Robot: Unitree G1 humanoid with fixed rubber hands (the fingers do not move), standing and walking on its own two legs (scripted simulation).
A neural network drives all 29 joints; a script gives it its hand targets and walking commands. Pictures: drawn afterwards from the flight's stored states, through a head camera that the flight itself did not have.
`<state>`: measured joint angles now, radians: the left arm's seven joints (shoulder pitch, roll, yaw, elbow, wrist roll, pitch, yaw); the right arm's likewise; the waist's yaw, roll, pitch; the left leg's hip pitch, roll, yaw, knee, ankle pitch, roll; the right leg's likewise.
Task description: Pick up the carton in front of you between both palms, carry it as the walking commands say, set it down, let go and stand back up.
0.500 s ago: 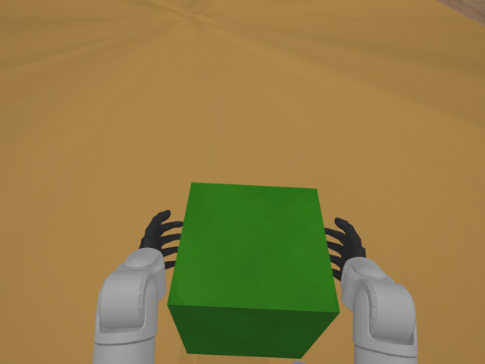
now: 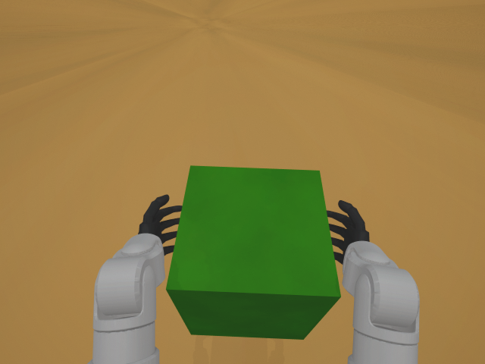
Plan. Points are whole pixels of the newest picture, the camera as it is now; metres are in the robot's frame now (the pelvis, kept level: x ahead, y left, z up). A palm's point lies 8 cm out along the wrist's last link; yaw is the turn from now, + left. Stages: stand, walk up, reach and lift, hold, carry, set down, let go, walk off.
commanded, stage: carry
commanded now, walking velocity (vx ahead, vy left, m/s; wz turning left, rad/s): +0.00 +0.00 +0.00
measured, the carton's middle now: (250, 258) +0.30 +0.00 +0.01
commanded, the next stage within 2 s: hold in 1.82 s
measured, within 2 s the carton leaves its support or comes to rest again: neither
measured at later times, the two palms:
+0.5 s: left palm (154, 216) +0.33 +0.16 +0.08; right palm (336, 224) +0.32 -0.14 +0.08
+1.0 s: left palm (155, 239) +0.30 +0.16 +0.06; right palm (339, 248) +0.29 -0.14 +0.06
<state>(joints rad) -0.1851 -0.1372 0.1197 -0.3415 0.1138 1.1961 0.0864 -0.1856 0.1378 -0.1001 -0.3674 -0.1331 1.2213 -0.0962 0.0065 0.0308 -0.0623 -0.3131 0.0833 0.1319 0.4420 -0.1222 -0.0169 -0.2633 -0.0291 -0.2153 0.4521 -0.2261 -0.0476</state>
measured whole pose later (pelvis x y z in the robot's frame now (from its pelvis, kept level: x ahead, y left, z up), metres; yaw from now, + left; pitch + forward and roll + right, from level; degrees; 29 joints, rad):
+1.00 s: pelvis +0.03 +0.02 +0.00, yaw -1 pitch +2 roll +0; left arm -0.16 -0.13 0.11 -0.09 0.18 1.05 0.06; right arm -0.16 0.13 -0.11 -0.10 -0.19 1.06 -0.06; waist 0.00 0.00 -0.13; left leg -0.28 0.07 0.17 0.51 -0.25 0.01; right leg -0.24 -0.06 -0.18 0.51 -0.29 -0.01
